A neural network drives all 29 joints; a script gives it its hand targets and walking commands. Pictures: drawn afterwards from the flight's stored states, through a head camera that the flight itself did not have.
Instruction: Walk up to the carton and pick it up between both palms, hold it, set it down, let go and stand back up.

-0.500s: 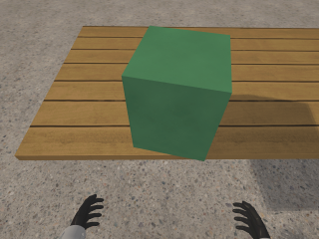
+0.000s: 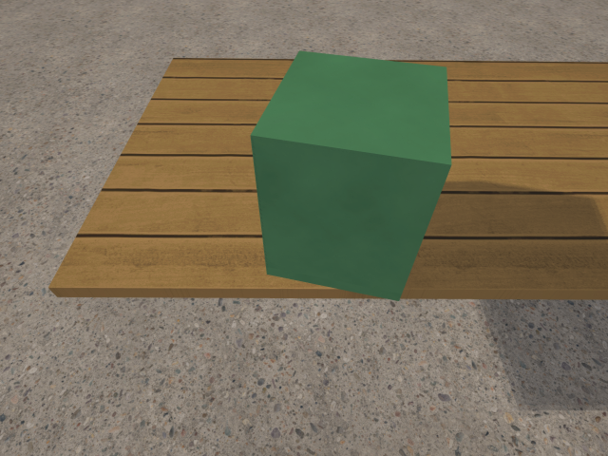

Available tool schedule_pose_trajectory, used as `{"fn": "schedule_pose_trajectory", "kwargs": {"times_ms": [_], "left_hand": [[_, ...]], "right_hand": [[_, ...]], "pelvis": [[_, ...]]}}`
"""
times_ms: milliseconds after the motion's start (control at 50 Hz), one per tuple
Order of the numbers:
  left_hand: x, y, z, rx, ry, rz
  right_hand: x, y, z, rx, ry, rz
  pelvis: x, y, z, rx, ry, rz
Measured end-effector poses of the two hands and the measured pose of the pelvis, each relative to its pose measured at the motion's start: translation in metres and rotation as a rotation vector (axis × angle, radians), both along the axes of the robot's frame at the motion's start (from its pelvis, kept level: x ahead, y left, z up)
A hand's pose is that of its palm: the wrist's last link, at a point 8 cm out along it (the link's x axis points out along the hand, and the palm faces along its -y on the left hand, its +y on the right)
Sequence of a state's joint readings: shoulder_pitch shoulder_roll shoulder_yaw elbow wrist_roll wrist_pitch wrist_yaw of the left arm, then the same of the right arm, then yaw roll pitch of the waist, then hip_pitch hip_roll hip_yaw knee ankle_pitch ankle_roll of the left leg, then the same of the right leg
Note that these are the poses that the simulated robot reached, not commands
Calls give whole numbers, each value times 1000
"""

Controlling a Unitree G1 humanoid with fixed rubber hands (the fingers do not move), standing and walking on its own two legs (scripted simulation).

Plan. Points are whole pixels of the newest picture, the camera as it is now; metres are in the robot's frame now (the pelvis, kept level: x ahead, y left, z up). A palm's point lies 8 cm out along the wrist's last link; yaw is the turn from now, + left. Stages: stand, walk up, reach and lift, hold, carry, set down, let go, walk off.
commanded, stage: stand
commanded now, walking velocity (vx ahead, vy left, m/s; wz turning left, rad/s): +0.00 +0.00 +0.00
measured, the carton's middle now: (350, 178) +0.45 -0.03 +0.13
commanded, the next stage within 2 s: none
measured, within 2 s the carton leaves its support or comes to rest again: neither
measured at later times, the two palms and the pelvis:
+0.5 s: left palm out of the picture +0.01 +0.26 -0.12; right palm out of the picture +0.01 -0.25 -0.12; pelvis -0.02 +0.01 +0.00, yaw +0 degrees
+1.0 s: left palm out of the picture +0.01 +0.26 -0.12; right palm out of the picture +0.00 -0.25 -0.12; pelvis -0.01 +0.01 +0.00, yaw +0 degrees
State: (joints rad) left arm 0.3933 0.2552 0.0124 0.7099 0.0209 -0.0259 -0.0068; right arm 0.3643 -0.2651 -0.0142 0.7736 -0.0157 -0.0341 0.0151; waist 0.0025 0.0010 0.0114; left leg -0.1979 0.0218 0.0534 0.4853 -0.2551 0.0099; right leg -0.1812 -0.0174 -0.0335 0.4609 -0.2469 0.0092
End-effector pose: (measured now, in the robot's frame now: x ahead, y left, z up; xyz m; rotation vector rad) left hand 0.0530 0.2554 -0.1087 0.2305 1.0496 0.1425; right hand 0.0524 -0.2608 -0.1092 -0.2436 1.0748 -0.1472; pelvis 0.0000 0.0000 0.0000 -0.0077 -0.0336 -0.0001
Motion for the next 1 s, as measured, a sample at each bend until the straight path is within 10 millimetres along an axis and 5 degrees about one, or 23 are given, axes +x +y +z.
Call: {"fn": "schedule_pose_trajectory", "kwargs": {"times_ms": [540,1000], "left_hand": [[-48,7,-12,0,110,14],[-48,1,-15,-5,145,21]], "right_hand": [[-42,11,-8,4,74,-19],[-51,12,-12,10,123,-46]], "pelvis": [[-18,9,-1,4,-6,1],[-15,6,1,4,-4,-6]]}}
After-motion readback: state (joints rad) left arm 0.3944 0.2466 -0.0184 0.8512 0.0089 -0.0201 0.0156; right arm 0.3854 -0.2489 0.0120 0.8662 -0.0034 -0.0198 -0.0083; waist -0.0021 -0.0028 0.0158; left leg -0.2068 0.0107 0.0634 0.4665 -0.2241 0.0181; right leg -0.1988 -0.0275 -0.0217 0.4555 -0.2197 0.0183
